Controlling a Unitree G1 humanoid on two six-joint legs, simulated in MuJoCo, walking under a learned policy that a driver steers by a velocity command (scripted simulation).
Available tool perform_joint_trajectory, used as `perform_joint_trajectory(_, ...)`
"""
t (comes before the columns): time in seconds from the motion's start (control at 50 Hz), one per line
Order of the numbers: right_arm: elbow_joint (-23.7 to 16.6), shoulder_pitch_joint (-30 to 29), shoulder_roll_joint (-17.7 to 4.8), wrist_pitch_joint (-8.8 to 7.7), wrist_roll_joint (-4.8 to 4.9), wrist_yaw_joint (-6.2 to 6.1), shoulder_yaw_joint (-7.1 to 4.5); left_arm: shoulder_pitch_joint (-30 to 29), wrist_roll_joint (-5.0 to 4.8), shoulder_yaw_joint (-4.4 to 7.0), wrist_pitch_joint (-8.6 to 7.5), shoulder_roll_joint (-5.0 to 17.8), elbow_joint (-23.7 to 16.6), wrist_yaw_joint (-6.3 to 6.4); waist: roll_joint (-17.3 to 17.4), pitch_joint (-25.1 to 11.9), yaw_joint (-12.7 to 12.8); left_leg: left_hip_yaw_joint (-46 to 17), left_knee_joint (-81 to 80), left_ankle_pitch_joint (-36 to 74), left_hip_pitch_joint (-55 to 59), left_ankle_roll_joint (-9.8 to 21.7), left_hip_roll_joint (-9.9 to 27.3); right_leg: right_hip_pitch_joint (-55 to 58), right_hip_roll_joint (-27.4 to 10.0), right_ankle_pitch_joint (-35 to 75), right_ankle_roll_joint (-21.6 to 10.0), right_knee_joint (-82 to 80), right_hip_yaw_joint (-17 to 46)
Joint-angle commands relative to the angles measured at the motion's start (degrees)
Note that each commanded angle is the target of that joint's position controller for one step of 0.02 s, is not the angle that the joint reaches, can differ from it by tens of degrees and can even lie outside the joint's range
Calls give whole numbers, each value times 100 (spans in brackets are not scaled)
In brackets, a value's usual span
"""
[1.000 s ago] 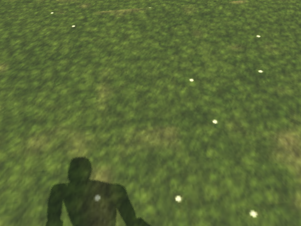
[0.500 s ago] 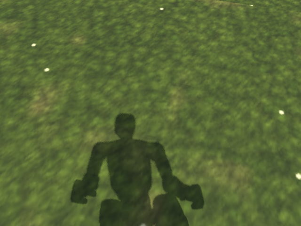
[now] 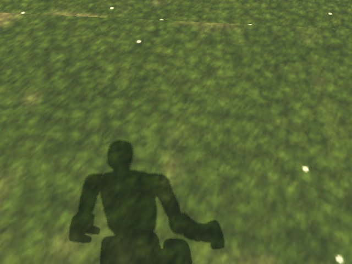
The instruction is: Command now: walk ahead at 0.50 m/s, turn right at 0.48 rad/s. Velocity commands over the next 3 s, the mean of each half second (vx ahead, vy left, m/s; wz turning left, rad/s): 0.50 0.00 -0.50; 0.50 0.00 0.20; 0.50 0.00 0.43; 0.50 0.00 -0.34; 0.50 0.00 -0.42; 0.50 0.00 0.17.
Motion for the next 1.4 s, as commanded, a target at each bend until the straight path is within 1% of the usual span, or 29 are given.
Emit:
perform_joint_trajectory(0.02,-628,-192,-667,-73,-85,-75,-212,60,24,136,-39,629,-421,80,-110,-364,-130,-196,-579,216,-1193,-155,478,1010,-1588,714,-1219,-1312,2128)
perform_joint_trajectory(0.14,-985,-1269,-308,-17,-71,-77,-72,576,-67,275,32,947,-408,220,-397,-296,221,102,-3187,2374,-240,-403,39,50,-942,950,-724,-1148,1303)
perform_joint_trajectory(0.22,-1170,-1655,-528,-59,58,7,-128,978,-124,265,122,832,-344,240,-519,-329,347,-158,-3931,2334,-58,-345,-113,651,-1156,191,-588,-683,1971)
perform_joint_trajectory(0.28,-1110,-1260,-750,-155,83,43,-235,888,-78,284,153,816,-438,270,-677,-412,25,-196,-4319,1770,542,-73,-93,979,-1249,165,-424,-38,2410)
perform_joint_trajectory(0.3,-1008,-759,-894,-176,41,14,-310,834,-44,238,137,670,-505,258,-644,-693,-240,-211,-4408,1713,1347,113,64,813,-1036,364,-263,506,2263)
perform_joint_trajectory(0.32,-935,78,-1190,-187,-63,-35,-396,779,25,123,97,343,-630,224,-161,-1376,-624,-971,-4242,1523,2753,487,952,135,-713,-155,-56,1965,1793)
perform_joint_trajectory(0.34,-766,666,-1619,-109,-155,-38,-490,1529,-117,28,44,72,-782,236,1562,-2076,-396,-3381,-4587,589,4537,1436,2244,-1761,46,-2418,318,3734,932)
perform_joint_trajectory(0.36,-750,728,-1280,-70,-11,-7,-438,1628,-175,75,37,570,-712,243,1619,-1971,-451,-4401,-4852,-692,4536,1568,2529,-2596,-437,-2636,412,4696,926)
perform_joint_trajectory(0.4,-809,259,-749,-2,-38,-6,-263,754,-53,164,87,856,-771,245,473,-770,-552,-2784,-5046,-112,3202,1145,1893,-2649,-779,-1621,508,4932,755)
perform_joint_trajectory(0.44,-704,-8,-567,24,-96,37,-176,481,0,166,67,651,-881,204,451,-272,-300,-1861,-5323,1026,2207,1057,1439,-2287,-1002,-1214,488,4423,702)
perform_joint_trajectory(0.6,-309,173,-964,76,132,55,-268,-443,67,-55,-20,147,-1143,79,437,-133,-286,-611,-5794,2303,1502,1188,1027,-1469,-1096,187,630,1718,94)
perform_joint_trajectory(0.7,-82,690,-1170,197,216,34,-306,-1117,-31,-6,-136,382,-1350,-8,541,-72,-449,-874,-5462,1952,1685,1063,1197,-798,-802,446,640,615,64)
perform_joint_trajectory(0.76,-35,678,-1123,259,207,-8,-276,-365,0,163,-189,691,-1148,34,544,-437,58,-878,-4628,2300,1530,763,1012,705,-679,324,377,23,-36)
perform_joint_trajectory(0.78,-88,615,-885,237,150,-3,-187,393,83,281,-198,969,-1018,102,383,-944,438,-608,-3546,2196,999,541,673,1924,-1145,372,137,106,343)
perform_joint_trajectory(0.8,-269,812,-388,164,55,-12,-37,1228,214,398,-150,1454,-951,174,-700,-1828,654,-23,-1513,542,-733,148,27,3923,-2546,239,-408,195,1946)
perform_joint_trajectory(0.82,-334,1113,-420,96,176,-32,-13,1483,174,384,-86,1403,-818,147,-1758,-2242,585,-195,-234,-1414,-1812,53,-144,4194,-3226,-787,-932,-444,3709)
perform_joint_trajectory(0.84,-307,881,-923,116,265,-40,-165,1285,102,269,-85,1003,-801,129,-1123,-1545,586,-439,359,-1080,-2205,55,168,3625,-2988,-1479,-811,-652,3349)
perform_joint_trajectory(0.86,-386,540,-962,155,258,-37,-186,946,64,187,-90,775,-815,119,-919,-977,481,-302,400,-611,-2268,74,351,2951,-2762,-1458,-644,-812,2607)
perform_joint_trajectory(0.94,-407,416,-584,401,176,-18,-184,49,135,111,-216,411,-698,72,-740,-156,-101,-288,-123,392,-1484,-4,741,1205,-2244,-15,-481,-1574,1028)
perform_joint_trajectory(1.1,-845,-723,-352,450,124,182,-69,354,103,285,-219,872,-303,213,-299,143,129,50,-2243,2201,-1339,-19,658,1337,-2147,995,-342,-1775,-606)
perform_joint_trajectory(1.2,-1216,-1346,-509,489,130,322,-92,675,-46,390,-68,1157,-76,221,-294,333,258,410,-3012,1546,-1292,305,502,2154,-2406,1357,-132,-1400,-952)
perform_joint_trajectory(1.24,-1251,-1079,-693,515,106,335,-192,632,-89,436,11,1343,-65,242,-466,25,13,777,-3102,934,-597,531,125,2342,-2380,3210,0,-584,-1163)
perform_joint_trajectory(1.28,-807,583,-1252,550,137,248,-523,641,-76,368,84,1227,-99,285,-257,-885,-837,914,-3524,1204,1880,900,-426,1512,-1971,3834,331,1736,-1496)
perform_joint_trajectory(1.3,-706,1162,-1903,592,170,120,-701,834,151,201,38,743,-315,285,924,-1332,-825,-1246,-3730,1155,3664,1476,840,-512,-1482,742,692,3864,-1538)
perform_joint_trajectory(1.32,-937,898,-2122,501,173,155,-647,927,147,32,-167,397,-576,229,1597,-2229,-438,-4375,-4858,25,4702,2435,1876,-2107,-451,-2688,878,5321,-262)
perform_joint_trajectory(1.34,-960,917,-1600,425,130,207,-494,283,-84,151,-323,930,-669,157,774,-2007,-789,-4087,-5200,-160,4589,2126,1829,-2733,-753,-2368,754,5551,414)
perform_joint_trajectory(1.36,-873,764,-1278,373,99,200,-399,169,-197,130,-390,921,-650,123,617,-1350,-673,-3139,-5145,177,3911,1876,1708,-2860,-1033,-1886,600,5262,278)
perform_joint_trajectory(1.38,-905,357,-1072,348,88,188,-326,194,-105,112,-394,844,-543,169,164,-920,-412,-2418,-5113,771,3014,1647,1488,-2533,-1331,-1432,561,4781,232)
perform_joint_trajectory(1.4,-953,4,-816,324,34,172,-238,257,-5,154,-332,886,-447,196,262,-705,-208,-1878,-5182,1452,2337,1507,1295,-2110,-1531,-1153,561,4373,248)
